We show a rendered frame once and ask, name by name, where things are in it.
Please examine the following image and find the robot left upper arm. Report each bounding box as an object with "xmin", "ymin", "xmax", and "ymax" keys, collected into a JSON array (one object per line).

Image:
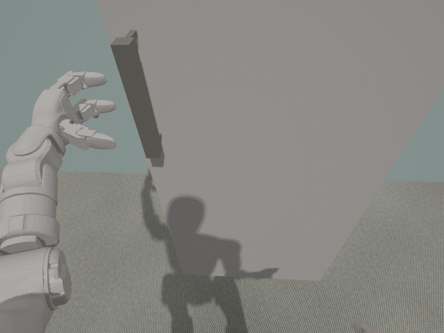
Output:
[{"xmin": 0, "ymin": 247, "xmax": 71, "ymax": 333}]

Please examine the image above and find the left robot hand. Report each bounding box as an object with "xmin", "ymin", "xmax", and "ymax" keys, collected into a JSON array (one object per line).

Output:
[{"xmin": 31, "ymin": 71, "xmax": 116, "ymax": 151}]

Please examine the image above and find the robot left forearm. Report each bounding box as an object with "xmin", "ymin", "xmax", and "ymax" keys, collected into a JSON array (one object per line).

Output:
[{"xmin": 0, "ymin": 126, "xmax": 66, "ymax": 256}]

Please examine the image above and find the handle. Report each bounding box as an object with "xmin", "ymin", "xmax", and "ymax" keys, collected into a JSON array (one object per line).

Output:
[{"xmin": 110, "ymin": 30, "xmax": 162, "ymax": 159}]

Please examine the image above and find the fridge door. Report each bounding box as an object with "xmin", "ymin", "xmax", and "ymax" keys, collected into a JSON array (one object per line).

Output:
[{"xmin": 96, "ymin": 0, "xmax": 444, "ymax": 281}]

